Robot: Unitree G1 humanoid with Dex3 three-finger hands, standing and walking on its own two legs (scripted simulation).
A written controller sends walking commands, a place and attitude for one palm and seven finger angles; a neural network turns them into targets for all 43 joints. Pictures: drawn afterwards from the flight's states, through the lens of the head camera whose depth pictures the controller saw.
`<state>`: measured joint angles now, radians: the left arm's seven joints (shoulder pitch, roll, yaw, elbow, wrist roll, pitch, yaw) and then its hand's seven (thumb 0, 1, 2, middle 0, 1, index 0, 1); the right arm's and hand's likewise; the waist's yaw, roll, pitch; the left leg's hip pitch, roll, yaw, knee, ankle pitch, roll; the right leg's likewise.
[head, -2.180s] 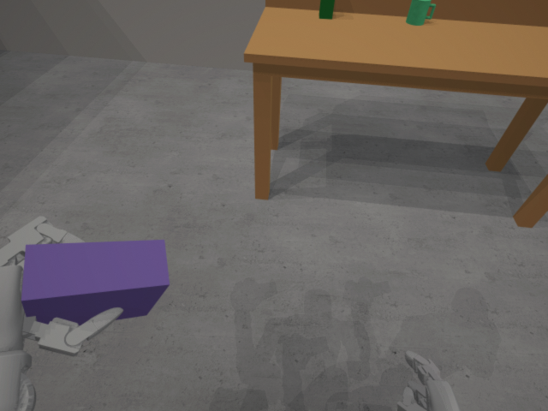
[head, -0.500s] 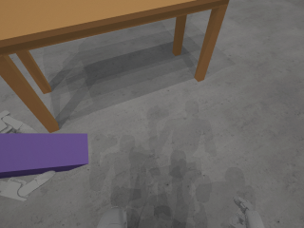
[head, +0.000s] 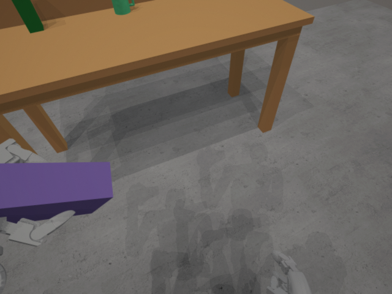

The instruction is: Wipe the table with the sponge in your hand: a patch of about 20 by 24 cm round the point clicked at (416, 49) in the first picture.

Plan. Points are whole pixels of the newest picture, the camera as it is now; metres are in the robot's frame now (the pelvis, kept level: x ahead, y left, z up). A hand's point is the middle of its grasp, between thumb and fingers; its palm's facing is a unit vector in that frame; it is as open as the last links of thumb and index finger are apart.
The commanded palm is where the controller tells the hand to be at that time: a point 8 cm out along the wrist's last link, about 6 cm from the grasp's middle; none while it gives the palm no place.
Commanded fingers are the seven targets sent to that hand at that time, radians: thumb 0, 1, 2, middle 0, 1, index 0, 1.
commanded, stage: walk to a spot facing it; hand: left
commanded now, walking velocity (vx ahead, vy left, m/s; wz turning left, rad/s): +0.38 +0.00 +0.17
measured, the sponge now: (71, 192) +0.23 +0.21 +0.16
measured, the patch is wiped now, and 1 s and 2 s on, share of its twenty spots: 0.00 0.00 0.00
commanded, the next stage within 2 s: take the last steps up to it in 0.44 s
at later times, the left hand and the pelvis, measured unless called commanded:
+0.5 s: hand (76, 114) +0.38 +0.25 +0.19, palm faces +0.45 -0.79 -0.42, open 9.6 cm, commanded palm +0.30 +0.28 +0.19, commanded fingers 0.00 0.10 1.30 -1.20 -1.60 -1.20 -1.60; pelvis +0.16 -0.01 +0.00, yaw +3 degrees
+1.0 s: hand (104, 81) +0.48 +0.23 +0.19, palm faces +0.48 -0.78 -0.40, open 9.6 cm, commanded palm +0.42 +0.27 +0.19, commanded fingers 0.00 0.10 1.30 -1.20 -1.60 -1.20 -1.60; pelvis +0.28 -0.03 +0.00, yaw +5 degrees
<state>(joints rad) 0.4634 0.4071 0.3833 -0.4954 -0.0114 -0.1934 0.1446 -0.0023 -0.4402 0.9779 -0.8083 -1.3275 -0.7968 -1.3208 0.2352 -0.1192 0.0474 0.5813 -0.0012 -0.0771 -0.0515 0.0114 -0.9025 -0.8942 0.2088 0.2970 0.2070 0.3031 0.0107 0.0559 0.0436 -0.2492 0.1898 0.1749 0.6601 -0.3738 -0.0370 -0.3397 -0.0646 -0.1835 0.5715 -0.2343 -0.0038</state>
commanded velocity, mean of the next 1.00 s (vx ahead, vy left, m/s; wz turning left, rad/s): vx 0.29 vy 0.01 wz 0.06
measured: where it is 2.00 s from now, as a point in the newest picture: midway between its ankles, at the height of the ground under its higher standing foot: (213, 232)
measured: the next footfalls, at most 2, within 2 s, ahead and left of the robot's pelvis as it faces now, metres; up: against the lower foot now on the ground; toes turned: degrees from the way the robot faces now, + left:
left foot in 0.34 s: +0.23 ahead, +0.14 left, +0.00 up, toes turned +14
right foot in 0.62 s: +0.28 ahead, -0.14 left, +0.00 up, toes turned -4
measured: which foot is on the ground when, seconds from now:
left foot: down 0.00-0.00, up 0.02-0.32, down 0.34-0.62, up 0.64-0.94, down 0.96-1.00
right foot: down 0.00-0.34, up 0.36-0.60, down 0.62-0.96, up 0.98-1.00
